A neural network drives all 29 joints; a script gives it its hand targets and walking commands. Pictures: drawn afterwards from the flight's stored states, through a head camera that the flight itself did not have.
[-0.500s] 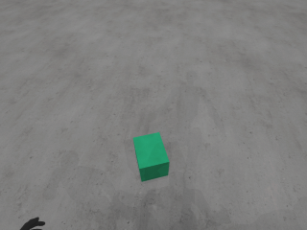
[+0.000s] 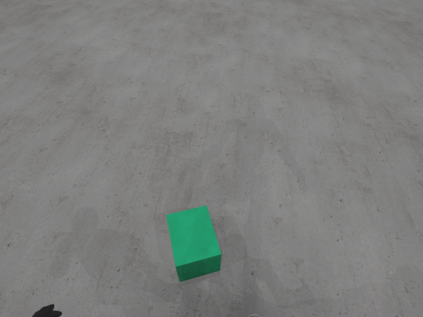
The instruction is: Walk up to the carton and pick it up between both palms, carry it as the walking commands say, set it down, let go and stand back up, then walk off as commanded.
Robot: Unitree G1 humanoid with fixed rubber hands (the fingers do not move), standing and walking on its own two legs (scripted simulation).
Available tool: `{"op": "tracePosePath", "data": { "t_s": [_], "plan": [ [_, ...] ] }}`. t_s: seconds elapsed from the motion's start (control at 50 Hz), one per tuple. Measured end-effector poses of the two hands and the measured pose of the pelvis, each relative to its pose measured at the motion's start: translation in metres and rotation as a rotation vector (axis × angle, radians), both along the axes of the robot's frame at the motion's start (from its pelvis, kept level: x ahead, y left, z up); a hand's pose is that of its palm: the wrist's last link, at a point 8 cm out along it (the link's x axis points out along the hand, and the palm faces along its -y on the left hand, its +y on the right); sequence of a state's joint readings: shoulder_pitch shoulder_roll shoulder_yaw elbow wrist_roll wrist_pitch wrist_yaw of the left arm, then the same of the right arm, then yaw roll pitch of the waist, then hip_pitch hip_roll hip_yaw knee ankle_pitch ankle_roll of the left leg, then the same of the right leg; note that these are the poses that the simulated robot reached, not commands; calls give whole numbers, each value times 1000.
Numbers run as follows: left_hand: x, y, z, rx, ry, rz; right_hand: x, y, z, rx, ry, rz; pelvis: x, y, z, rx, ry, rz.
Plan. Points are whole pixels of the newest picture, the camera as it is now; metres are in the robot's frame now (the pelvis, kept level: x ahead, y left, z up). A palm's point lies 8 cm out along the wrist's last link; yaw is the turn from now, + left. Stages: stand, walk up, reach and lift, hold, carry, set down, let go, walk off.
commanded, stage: walk up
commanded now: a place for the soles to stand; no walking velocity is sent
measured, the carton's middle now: (193, 242) +0.56 +0.07 -0.65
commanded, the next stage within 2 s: none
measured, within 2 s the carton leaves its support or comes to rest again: neither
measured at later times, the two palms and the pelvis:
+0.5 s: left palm out of the picture +0.15 +0.33 -0.08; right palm (372, 294) +0.19 -0.31 -0.07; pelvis +0.06 +0.01 +0.02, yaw +3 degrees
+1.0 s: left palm out of the picture +0.14 +0.33 -0.07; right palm (389, 293) +0.19 -0.34 -0.07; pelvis +0.09 -0.01 +0.02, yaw +7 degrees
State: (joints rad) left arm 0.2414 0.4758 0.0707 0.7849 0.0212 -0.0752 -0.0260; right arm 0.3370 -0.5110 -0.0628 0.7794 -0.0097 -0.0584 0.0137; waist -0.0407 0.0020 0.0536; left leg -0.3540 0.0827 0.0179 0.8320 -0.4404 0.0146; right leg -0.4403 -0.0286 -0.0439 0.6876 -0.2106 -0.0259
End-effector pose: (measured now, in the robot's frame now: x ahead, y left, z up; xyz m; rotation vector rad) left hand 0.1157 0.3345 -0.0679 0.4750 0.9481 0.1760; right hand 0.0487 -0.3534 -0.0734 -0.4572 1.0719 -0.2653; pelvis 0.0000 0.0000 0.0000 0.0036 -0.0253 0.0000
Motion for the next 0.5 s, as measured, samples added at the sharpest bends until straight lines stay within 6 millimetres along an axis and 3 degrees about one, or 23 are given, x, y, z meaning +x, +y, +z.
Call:
{"op": "tracePosePath", "data": {
  "t_s": [0.12, 0.22, 0.36, 0.5],
  "plan": [
    [8, -1, 10, 30, 11, 53, 40, 16, -20, 64, 43, 30, 21, -5, 4, -1, 2, 15],
    [12, 7, 0, 25, 45, 85, 61, 25, -28, 68, 61, 40, 34, 0, 0, 6, -1, 25],
    [21, -8, -12, -38, 79, 115, 105, 35, -15, 84, 22, 50, 49, 1, 10, -5, -3, 39],
    [34, -7, -8, -64, 80, 143, 139, 43, 1, 84, -9, 62, 57, 5, 21, -9, -6, 45]
  ]
}}
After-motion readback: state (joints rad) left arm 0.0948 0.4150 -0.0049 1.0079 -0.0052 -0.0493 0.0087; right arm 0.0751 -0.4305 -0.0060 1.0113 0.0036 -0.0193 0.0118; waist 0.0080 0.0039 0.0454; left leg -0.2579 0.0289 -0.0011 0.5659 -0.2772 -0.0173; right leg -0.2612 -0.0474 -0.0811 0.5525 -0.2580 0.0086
